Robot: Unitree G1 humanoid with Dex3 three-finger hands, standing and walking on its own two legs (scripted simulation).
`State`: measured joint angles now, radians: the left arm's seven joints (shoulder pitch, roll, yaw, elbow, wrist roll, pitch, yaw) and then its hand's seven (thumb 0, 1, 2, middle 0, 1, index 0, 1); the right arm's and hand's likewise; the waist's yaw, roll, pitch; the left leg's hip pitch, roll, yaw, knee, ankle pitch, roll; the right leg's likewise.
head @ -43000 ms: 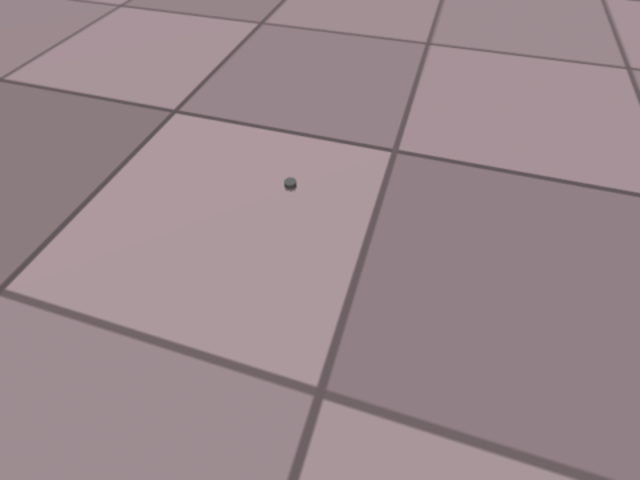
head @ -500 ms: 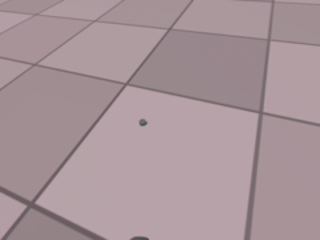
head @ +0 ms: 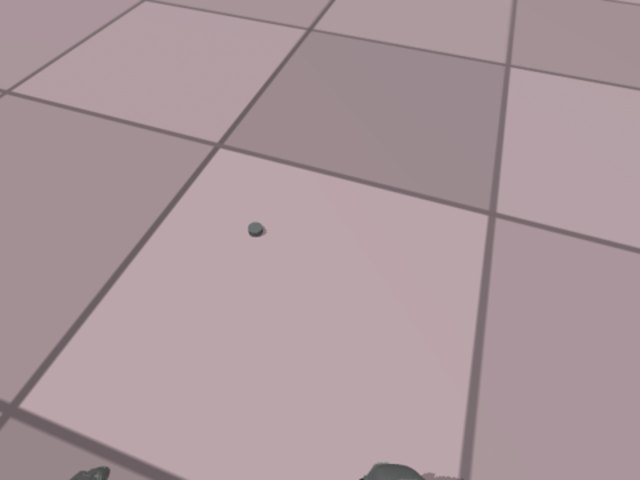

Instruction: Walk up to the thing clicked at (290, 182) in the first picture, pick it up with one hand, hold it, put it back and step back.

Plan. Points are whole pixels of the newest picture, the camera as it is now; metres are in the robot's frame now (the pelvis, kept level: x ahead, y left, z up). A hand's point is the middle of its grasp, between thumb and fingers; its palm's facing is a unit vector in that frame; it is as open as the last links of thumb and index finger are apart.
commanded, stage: step back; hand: left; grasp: from above
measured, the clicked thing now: (255, 229) +1.07 +0.22 -0.74
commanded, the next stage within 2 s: stand in 0.22 s
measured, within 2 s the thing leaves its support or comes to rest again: neither
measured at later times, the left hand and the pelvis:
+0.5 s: hand out of the picture +0.11 +0.25 -0.14, palm faces +0.02 -0.95 -0.31, open 7.4 cm; pelvis +0.02 +0.00 +0.02, yaw +2 degrees
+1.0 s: hand out of the picture +0.09 +0.24 -0.13, palm faces +0.01 -0.94 -0.35, open 7.4 cm; pelvis +0.03 -0.01 +0.02, yaw +2 degrees
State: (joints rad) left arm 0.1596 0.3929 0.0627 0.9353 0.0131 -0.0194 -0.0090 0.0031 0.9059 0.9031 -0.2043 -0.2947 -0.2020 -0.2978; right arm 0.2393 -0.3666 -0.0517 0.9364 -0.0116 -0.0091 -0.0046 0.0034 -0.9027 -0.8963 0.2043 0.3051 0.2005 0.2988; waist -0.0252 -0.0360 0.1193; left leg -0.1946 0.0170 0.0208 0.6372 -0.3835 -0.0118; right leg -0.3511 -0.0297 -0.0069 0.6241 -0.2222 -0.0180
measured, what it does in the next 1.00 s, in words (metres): stands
